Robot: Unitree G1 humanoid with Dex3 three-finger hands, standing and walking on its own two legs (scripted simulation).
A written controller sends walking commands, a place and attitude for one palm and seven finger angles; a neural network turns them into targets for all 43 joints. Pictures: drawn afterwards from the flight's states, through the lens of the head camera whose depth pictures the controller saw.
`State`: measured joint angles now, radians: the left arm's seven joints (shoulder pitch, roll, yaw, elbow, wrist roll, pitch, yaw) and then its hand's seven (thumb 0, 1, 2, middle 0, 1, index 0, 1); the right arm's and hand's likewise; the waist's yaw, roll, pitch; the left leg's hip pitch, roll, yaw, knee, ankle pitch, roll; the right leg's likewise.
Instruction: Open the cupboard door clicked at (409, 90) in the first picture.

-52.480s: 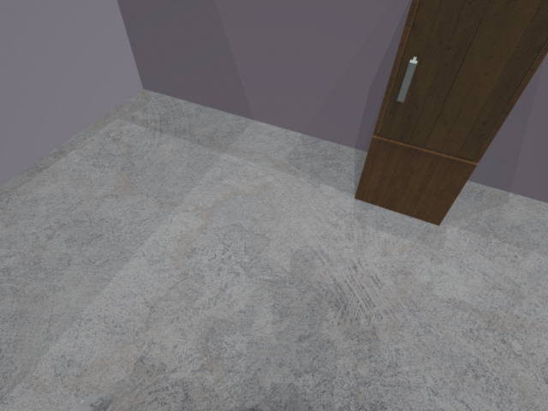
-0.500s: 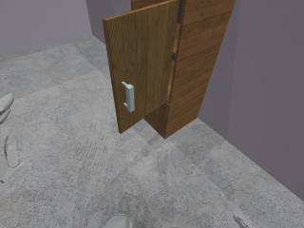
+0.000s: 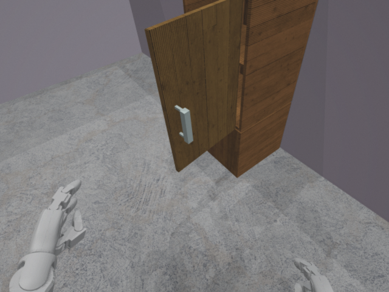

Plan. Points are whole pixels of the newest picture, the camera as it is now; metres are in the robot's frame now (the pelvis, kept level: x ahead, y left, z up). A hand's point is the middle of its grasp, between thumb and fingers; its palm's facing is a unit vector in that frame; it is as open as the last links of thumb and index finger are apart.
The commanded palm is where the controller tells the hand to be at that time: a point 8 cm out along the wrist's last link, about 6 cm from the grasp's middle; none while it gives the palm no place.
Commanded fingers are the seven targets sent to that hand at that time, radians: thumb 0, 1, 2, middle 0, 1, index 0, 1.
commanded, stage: let the arm hang, fingers relaxed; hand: left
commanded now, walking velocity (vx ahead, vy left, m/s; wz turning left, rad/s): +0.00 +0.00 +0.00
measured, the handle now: (183, 124) +0.67 +0.09 -0.07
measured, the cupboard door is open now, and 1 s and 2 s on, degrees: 97 97 97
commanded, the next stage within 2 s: look to check the result in 0.98 s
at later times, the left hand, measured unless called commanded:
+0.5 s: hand out of the picture -0.02 +0.23 -0.15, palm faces +0.01 -0.96 -0.26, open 7.3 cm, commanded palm none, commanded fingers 0.00 0.90 0.90 -0.20 -0.30 -0.20 -0.30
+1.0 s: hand out of the picture -0.01 +0.20 -0.15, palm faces +0.00 -0.98 -0.20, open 7.3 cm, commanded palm none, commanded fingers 0.00 0.90 0.90 -0.20 -0.30 -0.20 -0.30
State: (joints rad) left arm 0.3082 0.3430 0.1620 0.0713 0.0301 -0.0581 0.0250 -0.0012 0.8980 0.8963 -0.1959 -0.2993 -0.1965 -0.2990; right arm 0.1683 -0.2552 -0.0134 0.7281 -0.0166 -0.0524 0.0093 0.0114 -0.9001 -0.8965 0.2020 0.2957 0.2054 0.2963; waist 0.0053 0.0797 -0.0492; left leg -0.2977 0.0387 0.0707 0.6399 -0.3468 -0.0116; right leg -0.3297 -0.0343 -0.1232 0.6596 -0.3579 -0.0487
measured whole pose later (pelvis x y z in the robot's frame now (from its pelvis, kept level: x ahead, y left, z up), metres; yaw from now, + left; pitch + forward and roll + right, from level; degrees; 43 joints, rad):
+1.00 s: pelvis -0.02 +0.03 +0.02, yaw -2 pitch -1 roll +0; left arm 0.25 0.15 0.01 1.15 0.01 0.00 0.03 0.00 0.92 0.90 -0.20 -0.30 -0.20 -0.30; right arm 0.30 -0.14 0.00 1.15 -0.02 0.00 -0.02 0.01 -0.91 -0.90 0.20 0.30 0.20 0.30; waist -0.01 0.01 0.05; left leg -0.14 0.01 0.11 0.39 -0.22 0.02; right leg -0.19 -0.04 -0.09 0.41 -0.19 -0.01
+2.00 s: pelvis +0.01 +0.01 +0.02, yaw -1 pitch -1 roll +0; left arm 0.13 0.26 0.01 1.14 0.01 -0.02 0.01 0.00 0.91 0.90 -0.20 -0.30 -0.20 -0.30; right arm 0.16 -0.27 0.00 1.14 -0.02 -0.01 -0.01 0.01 -0.90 -0.90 0.20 0.30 0.20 0.30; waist -0.01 0.03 0.05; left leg -0.07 0.04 0.09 0.31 -0.22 -0.01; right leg -0.12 -0.01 -0.11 0.33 -0.20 -0.03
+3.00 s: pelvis +0.02 +0.00 +0.02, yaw -1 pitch -1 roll +0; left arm 0.13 0.27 0.00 1.14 0.01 -0.02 0.01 0.00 0.91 0.90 -0.20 -0.30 -0.20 -0.30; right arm 0.16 -0.27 0.00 1.14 -0.02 0.00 -0.02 0.01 -0.90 -0.90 0.20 0.30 0.20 0.30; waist -0.01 0.02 0.05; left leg -0.06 0.05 0.09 0.29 -0.21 -0.03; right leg -0.09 0.01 -0.12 0.30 -0.20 -0.04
